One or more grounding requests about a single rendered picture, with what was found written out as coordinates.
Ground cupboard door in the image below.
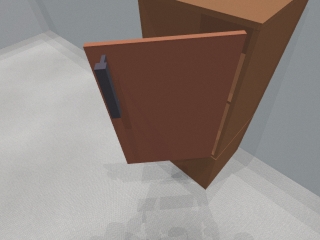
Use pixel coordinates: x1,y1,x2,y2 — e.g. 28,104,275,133
83,30,247,164

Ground handle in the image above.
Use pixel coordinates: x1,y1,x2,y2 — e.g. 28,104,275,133
94,54,122,119

